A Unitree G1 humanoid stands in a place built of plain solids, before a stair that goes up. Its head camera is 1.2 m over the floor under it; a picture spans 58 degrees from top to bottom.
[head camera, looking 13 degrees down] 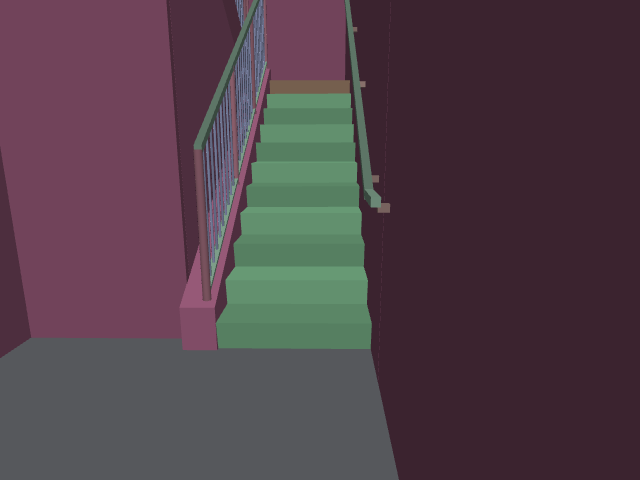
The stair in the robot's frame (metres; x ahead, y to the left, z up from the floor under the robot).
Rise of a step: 0.17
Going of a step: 0.28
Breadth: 0.90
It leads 1 degrees to the right of straight ahead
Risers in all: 11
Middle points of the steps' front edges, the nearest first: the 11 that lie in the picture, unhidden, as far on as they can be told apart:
2.32 0.15 0.17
2.60 0.15 0.34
2.88 0.14 0.51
3.16 0.14 0.67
3.44 0.14 0.84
3.72 0.13 1.01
4.00 0.13 1.18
4.28 0.13 1.35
4.56 0.12 1.51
4.84 0.12 1.68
5.12 0.12 1.85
